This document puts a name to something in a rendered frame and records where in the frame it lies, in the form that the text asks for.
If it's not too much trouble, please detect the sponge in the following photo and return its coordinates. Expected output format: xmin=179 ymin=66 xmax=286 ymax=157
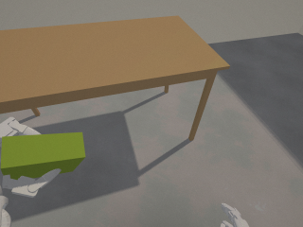
xmin=0 ymin=132 xmax=86 ymax=180

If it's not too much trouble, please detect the left robot hand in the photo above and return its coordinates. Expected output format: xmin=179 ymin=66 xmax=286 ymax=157
xmin=0 ymin=116 xmax=62 ymax=198

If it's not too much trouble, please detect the robot left forearm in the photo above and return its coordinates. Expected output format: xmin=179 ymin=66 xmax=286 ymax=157
xmin=0 ymin=195 xmax=11 ymax=227

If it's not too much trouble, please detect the right robot hand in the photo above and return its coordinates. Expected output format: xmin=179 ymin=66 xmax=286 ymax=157
xmin=220 ymin=203 xmax=249 ymax=227

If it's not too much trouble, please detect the table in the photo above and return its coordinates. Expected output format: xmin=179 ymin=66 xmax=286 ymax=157
xmin=0 ymin=15 xmax=230 ymax=141

